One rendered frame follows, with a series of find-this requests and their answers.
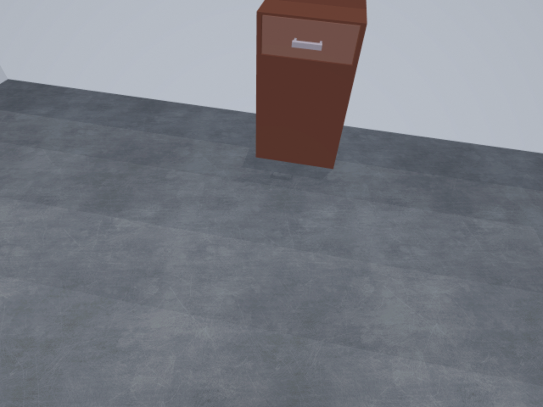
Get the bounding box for handle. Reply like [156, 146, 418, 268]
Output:
[292, 38, 322, 51]

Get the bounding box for drawer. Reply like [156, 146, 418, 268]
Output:
[261, 15, 360, 64]

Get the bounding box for cabinet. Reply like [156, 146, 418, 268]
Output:
[256, 0, 367, 169]

